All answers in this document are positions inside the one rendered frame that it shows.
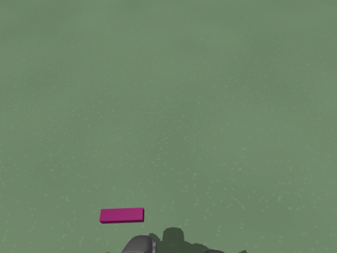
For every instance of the carton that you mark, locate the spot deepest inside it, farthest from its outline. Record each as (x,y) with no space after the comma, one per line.
(122,215)

